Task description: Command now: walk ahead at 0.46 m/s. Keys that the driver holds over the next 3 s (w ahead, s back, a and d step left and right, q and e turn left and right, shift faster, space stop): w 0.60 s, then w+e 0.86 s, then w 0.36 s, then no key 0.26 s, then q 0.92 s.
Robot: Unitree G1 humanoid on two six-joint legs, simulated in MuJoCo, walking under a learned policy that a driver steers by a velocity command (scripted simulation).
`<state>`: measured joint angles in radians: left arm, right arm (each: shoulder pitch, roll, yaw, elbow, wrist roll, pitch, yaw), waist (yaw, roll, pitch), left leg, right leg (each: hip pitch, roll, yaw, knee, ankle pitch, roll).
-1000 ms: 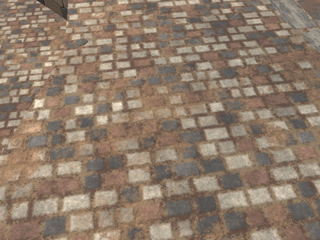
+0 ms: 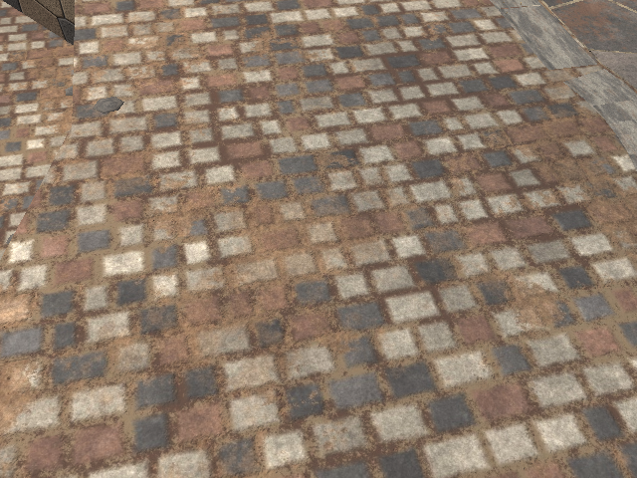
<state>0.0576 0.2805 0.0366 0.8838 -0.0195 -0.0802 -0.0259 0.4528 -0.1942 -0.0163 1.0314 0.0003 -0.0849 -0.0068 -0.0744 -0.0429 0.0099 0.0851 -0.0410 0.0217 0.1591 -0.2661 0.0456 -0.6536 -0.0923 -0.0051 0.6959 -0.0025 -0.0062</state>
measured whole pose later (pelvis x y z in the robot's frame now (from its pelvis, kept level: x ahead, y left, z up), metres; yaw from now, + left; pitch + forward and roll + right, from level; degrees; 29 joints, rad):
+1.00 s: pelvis +0.59 +0.01 +0.00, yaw -9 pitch +0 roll +2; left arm 0.19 0.28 0.08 0.87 -0.03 -0.04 0.00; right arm 0.29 -0.25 -0.06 0.95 -0.02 -0.11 0.00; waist -0.04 -0.04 0.02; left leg -0.05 -0.03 0.20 0.25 -0.20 0.03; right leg -0.69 -0.12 0.07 0.94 -0.08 -0.02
